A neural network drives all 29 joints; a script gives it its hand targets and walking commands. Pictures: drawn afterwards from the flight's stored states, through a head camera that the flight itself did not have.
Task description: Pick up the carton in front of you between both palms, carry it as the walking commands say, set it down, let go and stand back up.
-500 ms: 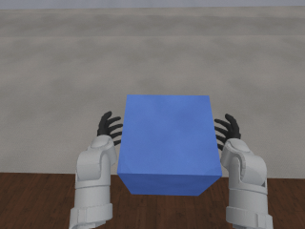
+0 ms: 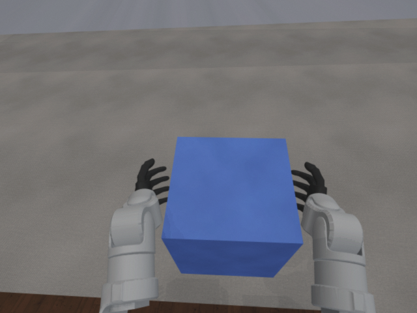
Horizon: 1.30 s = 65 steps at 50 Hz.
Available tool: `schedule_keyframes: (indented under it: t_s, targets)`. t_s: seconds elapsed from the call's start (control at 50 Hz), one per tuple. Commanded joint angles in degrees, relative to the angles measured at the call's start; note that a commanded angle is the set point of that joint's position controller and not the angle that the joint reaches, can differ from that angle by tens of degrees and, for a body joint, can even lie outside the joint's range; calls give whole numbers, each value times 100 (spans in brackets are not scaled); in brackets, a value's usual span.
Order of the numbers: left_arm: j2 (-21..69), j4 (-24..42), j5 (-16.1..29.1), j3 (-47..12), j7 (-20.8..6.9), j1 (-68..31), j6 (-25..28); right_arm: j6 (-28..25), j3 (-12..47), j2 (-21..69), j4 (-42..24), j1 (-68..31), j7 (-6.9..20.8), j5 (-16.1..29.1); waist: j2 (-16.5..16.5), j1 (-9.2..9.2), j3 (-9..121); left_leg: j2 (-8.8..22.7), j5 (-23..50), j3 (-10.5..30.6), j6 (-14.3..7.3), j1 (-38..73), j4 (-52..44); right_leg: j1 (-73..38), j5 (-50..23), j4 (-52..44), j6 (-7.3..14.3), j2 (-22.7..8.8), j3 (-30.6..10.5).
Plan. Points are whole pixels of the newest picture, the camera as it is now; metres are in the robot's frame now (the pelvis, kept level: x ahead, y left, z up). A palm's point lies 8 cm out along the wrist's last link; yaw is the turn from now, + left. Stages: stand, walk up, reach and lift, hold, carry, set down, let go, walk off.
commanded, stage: carry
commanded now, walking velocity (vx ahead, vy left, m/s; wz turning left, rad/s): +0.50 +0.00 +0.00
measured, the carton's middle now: (228, 212) +0.34 -0.01 +0.02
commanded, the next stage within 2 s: none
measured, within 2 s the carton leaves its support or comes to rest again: neither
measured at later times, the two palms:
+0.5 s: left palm (177, 114) +0.62 +0.13 +0.08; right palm (292, 112) +0.61 -0.18 +0.07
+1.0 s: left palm (203, 70) +0.93 +0.07 +0.05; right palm (288, 70) +0.92 -0.24 +0.04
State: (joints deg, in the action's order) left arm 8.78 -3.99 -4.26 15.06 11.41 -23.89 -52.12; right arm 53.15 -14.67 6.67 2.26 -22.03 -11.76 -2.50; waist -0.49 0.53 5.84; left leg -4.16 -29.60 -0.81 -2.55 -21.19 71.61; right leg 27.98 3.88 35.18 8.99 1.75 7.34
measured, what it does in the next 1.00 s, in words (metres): goes down: left foot 0.04 m lower, then right foot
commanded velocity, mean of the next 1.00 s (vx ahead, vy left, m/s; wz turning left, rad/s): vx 0.50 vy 0.00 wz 0.00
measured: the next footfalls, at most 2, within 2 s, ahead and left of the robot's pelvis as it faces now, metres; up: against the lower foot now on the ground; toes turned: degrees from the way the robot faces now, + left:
left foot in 0.50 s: +0.44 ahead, +0.02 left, -0.04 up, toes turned -1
right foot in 0.94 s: +0.74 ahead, -0.14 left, -0.04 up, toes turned -8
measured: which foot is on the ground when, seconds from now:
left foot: up 0.00-0.48, down 0.50-0.96, up 0.98-1.00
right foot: down 0.00-0.50, up 0.52-0.92, down 0.94-1.00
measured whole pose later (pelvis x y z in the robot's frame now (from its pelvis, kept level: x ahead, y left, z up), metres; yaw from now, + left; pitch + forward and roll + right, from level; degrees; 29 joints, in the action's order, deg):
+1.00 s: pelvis +0.59 -0.07 -0.05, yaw -1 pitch +4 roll +0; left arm 8.6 1.0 -2.5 13.8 11.8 -23.7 -50.3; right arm 52.1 -13.6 6.3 -3.4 -22.0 -11.2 -1.4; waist 1.1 -0.1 2.3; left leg -3.5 -27.4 -0.7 -2.4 -14.4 54.7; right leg 29.8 6.4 30.6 6.5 0.6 8.8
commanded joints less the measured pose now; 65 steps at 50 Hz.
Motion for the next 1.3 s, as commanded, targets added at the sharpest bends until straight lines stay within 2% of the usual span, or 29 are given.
schedule_keyframes:
  t_s: [0.0, 0.1, 0.12, 0.22, 0.24, 0.3, 0.34, 0.42, 0.44, 0.46, 0.48, 0.5, 0.52, 0.54, 0.58, 0.6, 0.64, 0.7, 0.82, 0.88, 0.9, 0.92, 0.94, 0.96, 0.98, 1.02, 1.06, 1.18, 1.28]
  targets:
    - [4577, 494, 1178, -3466, -192, -3137, 172, -245, 3278, 4794, -300, -3170, 35, 672, -149, 151, 1632, 553, 754, 190, 47, -1837, -485, -2461, -467, -1551, 37, -1756, -2662]
    - [4575, 888, 1327, -3748, -330, -3308, 491, -544, 3304, 4981, -218, -3097, 42, 547, -618, 198, 1753, 531, 1608, -57, 175, -2015, -1257, -3072, -2472, -1463, -517, -1457, -1766]
    - [4572, 910, 1345, -3722, -313, -3224, 532, -567, 3370, 4889, -318, -3033, 12, 530, -754, 259, 1667, 574, 1758, -114, 153, -2202, -1327, -3190, -2475, -1545, -381, -1396, -1619]
    - [4109, 1015, 1282, -3652, -188, -2425, 547, -599, 3376, 4394, -604, -2572, -114, 524, -667, 376, 1632, 373, 2994, -539, 6, -2083, -2513, -3547, -4056, -1223, -799, -905, -951]
    - [4113, 1129, 1275, -3769, -170, -2552, 535, -617, 3471, 4466, -837, -2894, -98, 640, -383, 449, 1592, 266, 3060, -653, 20, -2213, -2795, -3912, -4299, -1120, -646, -910, -1004]
    - [3634, 870, 1104, -3502, -63, -2004, 378, -419, 3414, 3909, -828, -2599, -107, 581, -771, 571, 1311, 397, 3480, -565, -58, -2351, -3580, -4302, -3842, -866, -428, -984, -1157]
    - [3742, 1235, 1338, -3763, -45, -2380, 313, -316, 3283, 3914, -1016, -2580, -109, 585, -598, 654, 1392, 244, 3630, -658, -155, -2184, -3986, -4517, -3818, -586, -305, -967, -1227]
    - [3683, 1027, 1373, -3617, 6, -2525, 73, -110, 2952, 3634, -829, -2562, -63, 606, -509, 342, 1207, -163, 3454, -901, -385, -456, -4660, -3281, -4412, 450, -548, -855, -894]
    - [3720, 1092, 1402, -3831, -20, -2841, 20, -52, 2850, 3627, -685, -2556, -53, 560, -402, -173, 1665, 310, 3784, -404, -529, 1125, -4917, -2510, -3688, 1551, -610, -763, -792]
    - [3663, 647, 1192, -3625, -3, -2698, -81, -2, 2784, 3370, -478, -2449, -93, 363, 611, -458, 2085, 1332, 5394, 657, -924, 2877, -4219, -787, -1327, 3210, -828, -406, -534]
    - [3586, 864, 1303, -3675, 36, -2739, -135, 32, 2613, 3234, -203, -2088, -130, 417, 1819, -404, 2692, 2693, 6253, 2876, -1676, 4306, -3858, 1033, 2878, 4510, -1037, 364, -647]
    - [3636, 750, 1232, -3542, 73, -2791, -173, 18, 2690, 3326, -481, -2348, -146, 473, 1417, -508, 2748, 2537, 4833, 3567, -1893, 4322, -4244, 1788, 3111, 5288, -814, 213, -1002]
    - [3797, 948, 1292, -3540, 66, -3037, -150, -1, 2923, 3557, -858, -2898, -124, 622, 920, -465, 2324, 2393, 3989, 3348, -1596, 3790, -4447, 2033, 2796, 5003, -591, 51, -1106]
    - [3783, 1035, 1098, -3274, 105, -3041, -136, 39, 3126, 3900, -748, -3105, -53, 939, 431, -480, 1918, 2345, 2955, 3198, -1706, 3092, -4840, 2204, 2389, 4798, -550, -78, -1036]
    - [3882, 460, 813, -2997, 151, -2727, -74, -11, 3368, 4316, -733, -3312, 151, 1285, -302, 53, 1648, 1760, 2388, 2168, -1060, 1652, -5237, 1120, 1635, 3765, -683, -423, -963]
    - [3906, 550, 695, -2810, 132, -2643, -8, -54, 3568, 4418, -734, -3505, 165, 1418, -14, -161, 1603, 1750, 2577, 2287, -1147, 1523, -5282, 1159, 1928, 3654, -766, -328, -779]
    - [4211, 617, 792, -3091, 11, -2825, 80, -169, 3731, 4594, -978, -3725, 248, 1427, 472, -227, 1680, 1600, 4153, 1594, -993, 2007, -4761, 1499, 1541, 3185, -750, -401, -692]
    - [4274, 490, 784, -3156, -74, -2679, 168, -240, 3716, 4533, -989, -3634, 238, 1244, 212, -269, 1528, 1491, 4719, 1090, -1164, 2055, -4919, 1483, 939, 2025, -830, -468, -577]
    - [4174, 913, 901, -3486, -19, -2580, 165, -284, 3599, 4316, -1151, -3134, 168, 1064, 794, -529, 1217, 1165, 5818, 472, -522, 2359, -4940, 592, -450, -137, -666, -30, 201]
    - [3829, 1177, 1073, -3490, -3, -2892, 168, -217, 3544, 4235, -959, -2768, 120, 1045, 417, -144, 2035, 996, 6504, -26, -238, 2032, -3446, -1810, -843, -1087, -416, 25, 410]
    - [3833, 996, 1063, -3450, 16, -2708, 160, -204, 3537, 4038, -1102, -3028, 93, 987, 177, 203, 2413, 865, 5087, -124, 37, 975, -2436, -3250, -1065, -946, -121, -727, -627]
    - [3448, 1131, 1033, -3227, 51, -2671, 184, -127, 3593, 4041, -1091, -2878, 75, 984, -1084, 180, 3169, 239, 1728, -229, 159, -218, -1134, -4475, -1656, -918, 407, -2239, -2942]
    - [3560, 536, 876, -3200, 84, -2130, 42, -96, 3517, 3848, -990, -2689, 26, 804, -1521, 187, 3022, -104, -20, 100, 138, -1502, -74, -5131, -1515, -1311, 831, -2551, -3762]
    - [3534, 615, 784, -3206, 88, -1903, -14, -14, 3355, 3783, -779, -2402, -4, 763, -882, 143, 2882, 200, -84, 286, 60, -1800, 284, -4803, -423, -1369, 843, -2507, -3817]
    - [3817, 907, 863, -3384, 49, -2108, -28, -18, 3366, 4019, -844, -2456, 8, 789, -296, 101, 2676, 494, 253, 305, 39, -1915, -22, -4539, 2, -1506, 603, -2345, -3287]
    - [4249, 977, 1251, -3616, -86, -2539, -31, -35, 3218, 4332, -847, -2558, 63, 808, -39, 136, 2057, 703, 596, 147, 199, -1691, -995, -3565, -379, -1950, 350, -2092, -2420]
    - [4355, 1187, 1233, -3648, -216, -2546, -33, -19, 3355, 4546, -863, -2576, 135, 728, -489, 63, 1876, 696, 913, -146, 235, -1237, -1542, -3211, -1132, -2110, 6, -1941, -1923]
    - [4231, 1999, 1435, -4029, -347, -1695, -153, 29, 3763, 4645, -1440, -1488, 172, 882, -863, -59, 1733, 511, 1804, -693, 389, -881, -2862, -3284, -3143, -1810, -215, -1493, -356]
    - [4184, 2664, 1301, -3928, -331, -159, -547, 469, 4252, 4590, -2584, -590, 243, 1180, -1046, 49, 1694, 355, 2076, -776, 344, -773, -3722, -3752, -4643, -1324, -340, -1534, -241]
